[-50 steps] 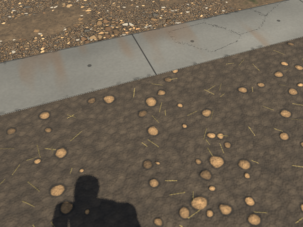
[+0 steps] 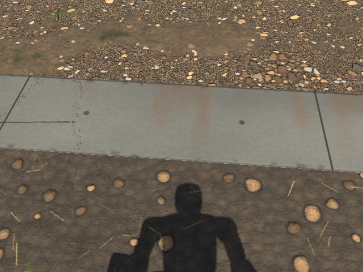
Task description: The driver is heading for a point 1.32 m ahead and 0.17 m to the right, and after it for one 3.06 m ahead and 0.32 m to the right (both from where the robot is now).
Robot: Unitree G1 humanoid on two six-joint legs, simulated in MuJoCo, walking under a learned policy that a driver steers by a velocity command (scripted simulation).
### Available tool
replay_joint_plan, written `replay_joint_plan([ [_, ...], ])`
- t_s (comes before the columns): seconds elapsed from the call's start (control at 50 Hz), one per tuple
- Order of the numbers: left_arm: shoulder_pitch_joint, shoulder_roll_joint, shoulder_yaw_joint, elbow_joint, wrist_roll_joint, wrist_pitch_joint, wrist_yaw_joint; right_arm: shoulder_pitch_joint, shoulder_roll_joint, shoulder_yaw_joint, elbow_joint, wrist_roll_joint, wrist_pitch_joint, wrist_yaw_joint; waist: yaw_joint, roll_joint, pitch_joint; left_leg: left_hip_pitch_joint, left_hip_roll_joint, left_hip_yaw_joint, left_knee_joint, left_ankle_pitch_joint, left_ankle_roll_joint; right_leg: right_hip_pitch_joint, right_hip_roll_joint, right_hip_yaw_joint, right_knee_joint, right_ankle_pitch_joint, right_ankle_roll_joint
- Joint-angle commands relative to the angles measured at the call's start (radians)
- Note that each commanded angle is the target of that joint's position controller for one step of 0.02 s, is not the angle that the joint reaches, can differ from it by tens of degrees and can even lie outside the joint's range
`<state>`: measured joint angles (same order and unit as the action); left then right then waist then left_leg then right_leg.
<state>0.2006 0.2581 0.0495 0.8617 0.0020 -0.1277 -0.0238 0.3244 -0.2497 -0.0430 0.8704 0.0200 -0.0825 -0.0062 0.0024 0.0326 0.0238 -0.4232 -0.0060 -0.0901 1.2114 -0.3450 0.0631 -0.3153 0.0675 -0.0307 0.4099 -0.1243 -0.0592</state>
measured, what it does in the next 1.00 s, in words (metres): walks ahead: left foot, then right foot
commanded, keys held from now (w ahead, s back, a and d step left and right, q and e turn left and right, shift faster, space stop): w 0.14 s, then s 0.40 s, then w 0.46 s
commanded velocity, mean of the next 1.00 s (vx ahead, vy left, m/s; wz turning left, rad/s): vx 0.22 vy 0.00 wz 0.04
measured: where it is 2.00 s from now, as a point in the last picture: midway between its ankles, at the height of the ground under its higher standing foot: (160, 210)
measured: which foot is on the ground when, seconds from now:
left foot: up 0.00-0.30, down 0.32-0.72, up 0.74-1.00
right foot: down 0.00-0.32, up 0.34-0.70, down 0.72-1.00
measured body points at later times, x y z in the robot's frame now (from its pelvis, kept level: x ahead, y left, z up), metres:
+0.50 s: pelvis +0.20 +0.05 -0.01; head +0.24 +0.07 +0.44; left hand +0.26 +0.31 -0.16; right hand +0.37 -0.19 -0.11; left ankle +0.31 +0.14 -0.74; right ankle +0.15 -0.10 -0.67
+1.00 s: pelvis +0.24 +0.02 +0.02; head +0.23 -0.01 +0.47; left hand +0.17 +0.27 -0.11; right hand +0.37 -0.25 -0.11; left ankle +0.36 +0.22 -0.65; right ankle +0.15 -0.06 -0.74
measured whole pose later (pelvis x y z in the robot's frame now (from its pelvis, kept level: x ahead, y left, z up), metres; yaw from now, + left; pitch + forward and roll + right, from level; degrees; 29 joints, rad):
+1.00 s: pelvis +0.24 +0.02 +0.02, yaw -1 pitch +2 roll +3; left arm 0.52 0.19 0.02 1.01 0.01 -0.07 0.02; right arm 0.16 -0.28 -0.10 0.90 0.02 -0.04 -0.01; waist 0.06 0.01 -0.07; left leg -0.68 0.06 -0.02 0.89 0.00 0.01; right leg -0.01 -0.03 -0.01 0.20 -0.23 -0.04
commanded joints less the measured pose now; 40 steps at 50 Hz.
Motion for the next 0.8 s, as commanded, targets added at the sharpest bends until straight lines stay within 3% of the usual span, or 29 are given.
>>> replay_joint_plan([
  [0.02, 0.015, 0.067, 0.007, -0.031, 0.004, -0.010, -0.005, 0.030, -0.052, -0.016, -0.067, -0.006, -0.009, -0.002, -0.022, -0.090, -0.041, -0.174, 0.121, -0.013, -0.038, 0.067, -0.003, 0.135, -0.274, 0.317, -0.266, 0.022, -0.187],
  [0.08, 0.067, 0.120, 0.018, -0.003, -0.004, -0.010, 0.002, -0.054, -0.041, -0.007, -0.108, -0.019, -0.006, -0.006, -0.010, -0.081, -0.004, -0.236, 0.145, 0.018, -0.190, 0.154, -0.032, 0.114, -0.277, 0.240, -0.305, 0.115, -0.206],
  [0.12, 0.095, 0.135, 0.021, 0.006, -0.010, -0.002, 0.010, -0.134, -0.037, -0.001, -0.134, -0.022, -0.010, -0.003, 0.013, -0.074, 0.002, -0.247, 0.144, 0.034, -0.332, 0.268, -0.041, 0.131, -0.261, 0.193, -0.309, 0.143, -0.189],
  [0.14, 0.110, 0.138, 0.020, 0.011, -0.014, 0.003, 0.012, -0.173, -0.032, 0.002, -0.144, -0.020, -0.013, 0.000, 0.025, -0.078, 0.007, -0.233, 0.134, 0.046, -0.405, 0.322, -0.043, 0.134, -0.248, 0.166, -0.306, 0.155, -0.175],
  [0.18, 0.133, 0.139, 0.013, 0.025, -0.013, 0.015, 0.017, -0.239, -0.023, 0.008, -0.158, -0.021, -0.020, 0.006, 0.044, -0.082, 0.026, -0.148, 0.083, 0.089, -0.545, 0.411, -0.051, 0.109, -0.209, 0.091, -0.255, 0.358, -0.140],
  [0.22, 0.188, 0.138, 0.006, 0.050, -0.012, 0.027, 0.020, -0.269, -0.028, 0.007, -0.170, -0.020, -0.026, 0.013, 0.061, -0.105, -0.005, -0.081, 0.039, 0.099, -0.614, 0.476, -0.050, 0.152, -0.211, 0.076, -0.188, 0.477, -0.117],
  [0.26, 0.185, 0.139, 0.002, 0.059, -0.014, 0.038, 0.024, -0.262, -0.054, -0.002, -0.176, -0.022, -0.028, 0.021, 0.041, -0.133, -0.036, -0.030, 0.019, 0.079, -0.672, 0.451, -0.028, 0.209, -0.229, 0.094, -0.111, 0.491, -0.089],
  [0.3, 0.133, 0.143, 0.000, 0.049, -0.018, 0.046, 0.029, -0.146, -0.097, -0.022, -0.138, -0.036, -0.032, 0.022, -0.033, -0.124, -0.091, 0.129, -0.007, 0.083, -0.777, 0.503, 0.006, 0.223, -0.203, 0.097, 0.028, 0.474, -0.044],
  [0.32, 0.148, 0.133, -0.004, 0.042, -0.008, 0.042, 0.029, -0.074, -0.153, -0.038, -0.116, -0.045, -0.035, 0.015, -0.052, -0.068, -0.141, 0.275, 0.045, 0.056, -0.799, 0.794, 0.033, 0.176, -0.143, 0.069, 0.164, 0.384, -0.002],
  [0.34, 0.224, 0.062, -0.030, 0.033, 0.018, 0.031, 0.026, 0.007, -0.217, -0.044, -0.112, -0.076, -0.029, 0.006, -0.042, 0.096, -0.284, 0.595, 0.268, -0.132, -0.669, 1.324, 0.142, -0.053, -0.069, 0.036, 0.432, -0.027, 0.052],
  [0.36, 0.382, -0.019, -0.058, 0.084, -0.001, 0.035, 0.017, 0.022, -0.146, -0.017, -0.106, -0.077, -0.013, 0.010, -0.009, 0.251, -0.460, 0.721, 0.458, -0.310, -0.651, 1.549, 0.308, -0.153, -0.030, 0.093, 0.679, -0.586, 0.095],
  [0.38, 0.362, 0.074, -0.036, 0.101, -0.018, 0.051, 0.014, 0.004, -0.078, 0.000, -0.109, -0.051, 0.001, 0.022, -0.026, 0.154, -0.459, 0.631, 0.407, -0.288, -0.680, 1.437, 0.288, -0.149, -0.073, 0.161, 0.728, -0.615, 0.107],
  [0.4, 0.272, 0.099, -0.026, 0.076, -0.024, 0.072, 0.020, -0.095, -0.070, 0.003, -0.123, -0.030, 0.010, 0.028, -0.007, 0.094, -0.356, 0.524, 0.356, -0.229, -0.707, 1.273, 0.240, -0.185, -0.103, 0.147, 0.731, -0.592, 0.122],
  [0.42, 0.202, 0.101, -0.019, 0.061, -0.017, 0.099, 0.034, -0.177, -0.080, 0.003, -0.141, -0.021, 0.021, 0.025, 0.004, 0.041, -0.273, 0.399, 0.323, -0.196, -0.746, 1.107, 0.212, -0.192, -0.119, 0.124, 0.715, -0.556, 0.137],
  [0.44, 0.170, 0.107, -0.010, 0.052, -0.012, 0.131, 0.053, -0.231, -0.116, -0.007, -0.153, -0.025, 0.035, 0.019, 0.017, 0.046, -0.209, 0.261, 0.304, -0.168, -0.799, 0.955, 0.199, -0.160, -0.116, 0.106, 0.711, -0.509, 0.150],
  [0.46, 0.182, 0.093, -0.009, 0.053, -0.009, 0.159, 0.067, -0.251, -0.169, -0.023, -0.154, -0.039, 0.050, 0.013, 0.031, 0.079, -0.176, 0.145, 0.287, -0.143, -0.846, 0.848, 0.199, -0.107, -0.091, 0.075, 0.732, -0.456, 0.158],
  [0.48, 0.204, 0.073, -0.009, 0.058, -0.004, 0.176, 0.078, -0.257, -0.179, -0.028, -0.156, -0.047, 0.061, 0.006, 0.037, 0.089, -0.167, 0.095, 0.279, -0.128, -0.872, 0.782, 0.210, -0.087, -0.069, 0.058, 0.763, -0.427, 0.161],
  [0.54, 0.203, 0.064, 0.004, 0.049, 0.000, 0.196, 0.101, -0.264, -0.142, -0.016, -0.147, -0.049, 0.072, -0.016, 0.038, 0.084, -0.176, 0.060, 0.276, -0.105, -0.903, 0.649, 0.221, -0.094, -0.048, 0.057, 0.821, -0.376, 0.149],
  [0.56, 0.206, 0.065, 0.007, 0.047, -0.001, 0.195, 0.103, -0.260, -0.123, -0.010, -0.140, -0.047, 0.073, -0.024, 0.039, 0.075, -0.203, 0.063, 0.263, -0.099, -0.928, 0.433, 0.207, -0.087, -0.065, 0.060, 0.788, -0.334, 0.138],
  [0.6, 0.209, 0.044, 0.004, 0.041, 0.004, 0.185, 0.097, -0.289, -0.103, -0.007, -0.123, -0.035, 0.072, -0.032, 0.053, 0.135, -0.210, 0.023, 0.210, -0.078, -0.986, 0.020, 0.147, -0.010, -0.088, 0.026, 0.585, -0.282, 0.116],
  [0.64, 0.214, 0.052, 0.005, 0.044, 0.008, 0.169, 0.076, -0.259, -0.119, -0.017, -0.087, -0.019, 0.073, -0.035, 0.047, 0.206, -0.197, -0.008, 0.196, -0.071, -1.020, -0.158, 0.111, 0.107, -0.058, -0.030, 0.411, -0.314, 0.093],
  [0.68, 0.273, 0.055, 0.008, 0.073, 0.010, 0.161, 0.059, -0.244, -0.147, -0.030, -0.070, 0.007, 0.080, -0.040, 0.078, 0.187, -0.136, -0.059, 0.195, -0.078, -1.022, -0.311, 0.075, 0.207, -0.032, -0.090, 0.216, -0.257, 0.036],
  [0.7, 0.315, 0.039, 0.001, 0.100, 0.020, 0.161, 0.050, -0.260, -0.132, -0.031, -0.078, 0.017, 0.083, -0.041, 0.098, 0.141, -0.068, -0.095, 0.156, -0.048, -0.975, -0.344, 0.028, 0.219, -0.025, -0.099, 0.089, -0.281, -0.006],
  [0.72, 0.369, 0.038, -0.005, 0.120, 0.031, 0.152, 0.043, -0.268, -0.075, -0.021, -0.092, 0.017, 0.083, -0.037, 0.104, -0.053, -0.026, -0.207, 0.083, 0.009, -0.716, -0.322, -0.021, 0.260, -0.145, 0.110, -0.078, -0.454, -0.062],
  [0.74, 0.303, 0.118, 0.006, 0.088, 0.015, 0.144, 0.042, -0.255, 0.010, -0.006, -0.102, 0.016, 0.070, -0.019, 0.051, -0.312, 0.026, -0.397, -0.021, 0.154, -0.382, -0.171, -0.062, 0.224, -0.399, 0.471, -0.220, -0.703, -0.140],
  [0.76, 0.253, 0.222, 0.031, 0.063, 0.035, 0.119, 0.037, -0.341, -0.107, -0.040, -0.139, 0.025, 0.049, -0.016, 0.067, -0.284, 0.147, -0.482, 0.005, 0.006, -0.327, -0.075, -0.029, 0.047, -0.491, 0.710, -0.400, -0.891, -0.231],
  [0.78, 0.151, 0.211, 0.030, 0.039, 0.031, 0.086, 0.047, -0.314, -0.157, -0.059, -0.125, 0.035, 0.038, -0.017, 0.006, -0.238, 0.200, -0.497, 0.028, -0.029, -0.287, 0.054, -0.015, 0.059, -0.460, 0.649, -0.407, -0.770, -0.187],
  [0.8, 0.111, 0.162, 0.019, 0.036, 0.020, 0.061, 0.049, -0.263, -0.160, -0.064, -0.088, 0.014, 0.035, -0.016, -0.018, -0.209, 0.172, -0.470, 0.032, -0.029, -0.271, 0.141, -0.016, 0.107, -0.406, 0.531, -0.371, -0.597, -0.127],
])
